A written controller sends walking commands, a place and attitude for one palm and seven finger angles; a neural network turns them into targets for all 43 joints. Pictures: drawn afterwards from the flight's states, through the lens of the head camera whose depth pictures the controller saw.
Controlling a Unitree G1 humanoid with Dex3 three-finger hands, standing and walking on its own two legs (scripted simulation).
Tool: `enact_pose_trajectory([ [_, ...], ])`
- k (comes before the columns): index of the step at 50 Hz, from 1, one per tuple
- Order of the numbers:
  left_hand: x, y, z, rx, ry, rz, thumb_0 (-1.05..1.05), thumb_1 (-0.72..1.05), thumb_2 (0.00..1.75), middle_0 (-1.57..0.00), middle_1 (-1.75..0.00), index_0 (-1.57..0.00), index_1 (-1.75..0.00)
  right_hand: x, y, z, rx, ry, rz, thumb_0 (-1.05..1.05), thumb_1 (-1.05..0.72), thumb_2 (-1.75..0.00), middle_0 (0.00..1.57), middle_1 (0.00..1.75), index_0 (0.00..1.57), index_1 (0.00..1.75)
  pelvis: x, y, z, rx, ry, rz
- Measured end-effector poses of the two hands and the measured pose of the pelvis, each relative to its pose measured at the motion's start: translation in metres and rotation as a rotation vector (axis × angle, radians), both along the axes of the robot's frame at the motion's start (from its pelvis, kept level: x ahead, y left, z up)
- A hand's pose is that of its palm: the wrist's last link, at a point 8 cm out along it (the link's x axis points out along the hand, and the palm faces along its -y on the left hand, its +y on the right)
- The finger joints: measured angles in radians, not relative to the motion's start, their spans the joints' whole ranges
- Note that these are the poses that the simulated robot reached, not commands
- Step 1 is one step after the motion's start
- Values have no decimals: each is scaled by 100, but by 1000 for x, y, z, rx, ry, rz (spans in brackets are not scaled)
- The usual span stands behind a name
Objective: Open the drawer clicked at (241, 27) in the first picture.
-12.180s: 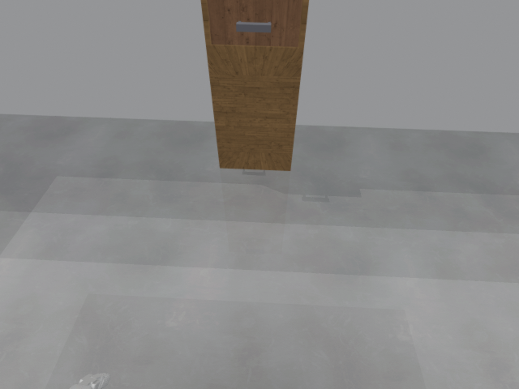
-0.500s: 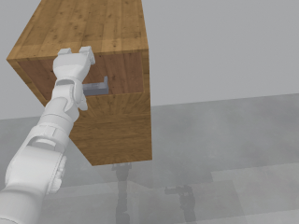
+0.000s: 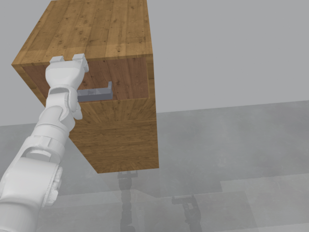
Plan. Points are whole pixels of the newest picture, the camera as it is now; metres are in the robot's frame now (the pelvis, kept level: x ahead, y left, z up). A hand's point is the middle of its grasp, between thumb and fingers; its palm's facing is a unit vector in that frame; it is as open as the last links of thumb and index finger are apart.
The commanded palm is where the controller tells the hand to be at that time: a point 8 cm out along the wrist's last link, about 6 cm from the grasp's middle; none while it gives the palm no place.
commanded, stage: move the hooked fingers above the handle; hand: left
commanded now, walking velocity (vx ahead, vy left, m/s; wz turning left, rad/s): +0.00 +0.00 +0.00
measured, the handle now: (91, 90) +0.54 +0.21 +0.04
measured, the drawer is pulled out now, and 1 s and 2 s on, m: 0.00 0.00 0.00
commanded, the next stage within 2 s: lower the fingers behind the handle in 1.98 s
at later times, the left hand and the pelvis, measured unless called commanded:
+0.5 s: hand (90, 83) +0.50 +0.18 +0.11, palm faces +0.07 +0.00 -1.00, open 13.6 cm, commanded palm +0.47 +0.21 +0.16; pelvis +0.00 +0.01 +0.00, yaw -2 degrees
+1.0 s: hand (93, 82) +0.50 +0.17 +0.11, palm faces +0.14 -0.05 -0.99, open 13.7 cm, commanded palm +0.47 +0.21 +0.16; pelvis +0.00 +0.01 +0.00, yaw -1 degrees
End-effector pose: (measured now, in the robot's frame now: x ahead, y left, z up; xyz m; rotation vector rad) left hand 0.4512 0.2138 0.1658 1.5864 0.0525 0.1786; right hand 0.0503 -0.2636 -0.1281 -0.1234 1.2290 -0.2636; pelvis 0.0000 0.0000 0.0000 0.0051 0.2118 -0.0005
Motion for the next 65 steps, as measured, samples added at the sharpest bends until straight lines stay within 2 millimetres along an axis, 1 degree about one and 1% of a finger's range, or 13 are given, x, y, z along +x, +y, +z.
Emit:
enact_pose_trajectory([
  [5,1,6,0,-8,131,74,-1,-49,30,-31,-120,-32,-121,5,2,1,7,4,9,0,-90,-90,20,30,21,30,1,-1,2,-1,-11,20],
  [10,3,-38,-12,-65,212,-140,-1,-49,30,-31,-120,-32,-120,10,-1,7,-29,-15,19,0,-90,-90,21,30,21,30,2,1,2,-3,-22,27],
  [13,6,-62,-16,-101,166,-268,-1,-49,30,-31,-120,-32,-120,11,-2,9,-47,-35,8,0,-90,-90,21,30,21,30,1,3,0,-3,-14,14],
  [15,10,-67,-14,-113,94,-291,0,-49,30,-32,-120,-32,-120,9,-2,9,-53,-45,-6,0,-90,-90,20,30,21,30,1,4,-2,-2,-1,1],
  [22,20,-49,-5,-26,-42,-139,0,-49,30,-40,-126,-32,-121,-6,9,-3,-1,3,-29,0,-90,-90,20,30,20,30,1,6,-2,1,29,-30],
  [29,20,-8,-5,-48,123,93,0,-49,30,-36,-123,-35,-124,-11,15,-1,20,24,-63,1,-90,-90,21,30,21,30,3,3,3,3,0,-28],
  [33,15,11,-9,-28,212,69,0,-49,30,-34,-122,-34,-123,-11,6,7,-23,20,-48,1,-90,-90,21,30,21,30,3,2,4,-2,-7,-8],
  [36,7,2,-16,-22,237,-62,-1,-49,30,-33,-121,-33,-122,-11,-2,11,-61,35,-17,0,-90,-90,21,30,21,30,3,4,3,-7,-8,10],
  [42,1,-38,-25,-97,130,-305,-1,-49,30,-32,-121,-32,-121,-5,-9,12,-100,32,11,0,-90,-90,20,30,21,30,2,10,-1,-12,5,21],
  [46,15,-34,-13,-93,-32,-235,0,-49,30,-32,-120,-33,-121,-4,-3,9,-83,8,-1,0,-90,-90,20,30,20,30,0,12,-4,-11,32,5],
  [52,23,-44,-2,-43,-45,-111,-1,-49,30,-44,-129,-37,-126,-9,17,-5,6,22,-18,0,-91,-90,20,30,20,30,-1,15,-3,-9,39,-18],
  [59,19,-17,5,-47,130,74,0,-49,30,-37,-124,-36,-125,-17,28,-3,41,-4,-73,0,-90,-90,21,30,21,30,-2,9,2,0,-3,-35],
  [65,0,2,-15,-28,235,-31,0,-49,30,-33,-122,-33,-122,-24,10,8,-28,13,-37,0,-90,-90,21,30,21,30,-5,5,3,-5,-20,-7],
])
